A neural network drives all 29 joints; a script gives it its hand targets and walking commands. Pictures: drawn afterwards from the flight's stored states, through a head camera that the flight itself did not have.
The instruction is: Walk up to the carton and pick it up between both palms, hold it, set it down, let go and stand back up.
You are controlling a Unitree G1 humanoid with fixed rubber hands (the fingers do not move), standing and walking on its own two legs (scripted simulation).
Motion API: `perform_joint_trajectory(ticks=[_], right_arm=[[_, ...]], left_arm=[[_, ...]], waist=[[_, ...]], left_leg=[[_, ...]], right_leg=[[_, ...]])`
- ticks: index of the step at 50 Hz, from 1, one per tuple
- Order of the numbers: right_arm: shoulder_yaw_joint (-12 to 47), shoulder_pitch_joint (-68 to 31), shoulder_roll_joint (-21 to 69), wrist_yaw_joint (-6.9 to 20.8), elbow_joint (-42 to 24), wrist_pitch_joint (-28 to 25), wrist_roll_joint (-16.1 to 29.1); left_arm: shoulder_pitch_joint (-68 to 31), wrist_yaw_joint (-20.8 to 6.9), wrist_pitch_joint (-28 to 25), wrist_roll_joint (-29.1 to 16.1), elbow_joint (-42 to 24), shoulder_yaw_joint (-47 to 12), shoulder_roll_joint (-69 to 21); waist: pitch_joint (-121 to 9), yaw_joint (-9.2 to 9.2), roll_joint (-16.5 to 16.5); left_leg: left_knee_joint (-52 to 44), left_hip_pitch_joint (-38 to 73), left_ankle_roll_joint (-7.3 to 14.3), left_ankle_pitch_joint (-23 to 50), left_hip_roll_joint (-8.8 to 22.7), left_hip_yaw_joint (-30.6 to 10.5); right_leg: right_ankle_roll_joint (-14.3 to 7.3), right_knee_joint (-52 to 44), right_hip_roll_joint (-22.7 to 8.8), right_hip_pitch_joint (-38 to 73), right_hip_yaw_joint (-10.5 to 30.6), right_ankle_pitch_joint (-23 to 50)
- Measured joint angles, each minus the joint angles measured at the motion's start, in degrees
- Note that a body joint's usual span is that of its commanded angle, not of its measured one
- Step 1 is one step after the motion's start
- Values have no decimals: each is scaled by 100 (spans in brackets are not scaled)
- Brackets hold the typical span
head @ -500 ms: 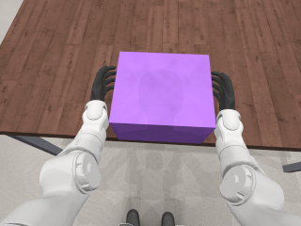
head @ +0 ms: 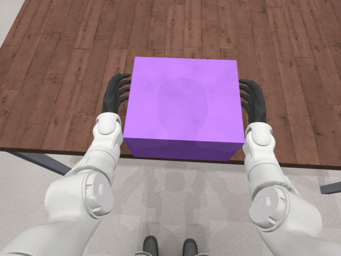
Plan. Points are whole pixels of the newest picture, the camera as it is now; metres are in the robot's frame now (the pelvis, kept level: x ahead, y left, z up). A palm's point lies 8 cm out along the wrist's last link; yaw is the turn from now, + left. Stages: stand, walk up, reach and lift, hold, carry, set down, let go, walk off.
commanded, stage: reach and lift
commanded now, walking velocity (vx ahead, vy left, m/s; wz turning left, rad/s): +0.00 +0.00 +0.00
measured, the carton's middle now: (182, 110) +0.46 -0.02 -0.03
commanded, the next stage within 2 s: none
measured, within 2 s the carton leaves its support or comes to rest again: leaves its support in 1.38 s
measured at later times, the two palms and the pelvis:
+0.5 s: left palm (111, 108) +0.45 +0.15 +0.00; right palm (255, 116) +0.42 -0.19 +0.00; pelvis +0.00 +0.00 +0.00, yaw +0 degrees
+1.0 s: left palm (110, 117) +0.42 +0.15 +0.00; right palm (255, 123) +0.40 -0.19 +0.00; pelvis -0.02 +0.00 -0.01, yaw +0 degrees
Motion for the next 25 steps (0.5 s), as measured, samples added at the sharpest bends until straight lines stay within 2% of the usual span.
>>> perform_joint_trajectory(ticks=[17,25], right_arm=[[67,-3,-79,-32,171,-98,75],[233,28,-164,-136,399,-363,194]], left_arm=[[-27,51,-34,-104,111,-115,12],[-30,84,-225,-301,288,-302,49]], waist=[[-90,-9,2],[-224,3,9]], left_leg=[[100,-111,0,-41,9,-23],[177,-244,-14,-61,35,-46]], right_leg=[[3,51,2,-81,-33,-19],[9,100,21,-199,-63,-4]])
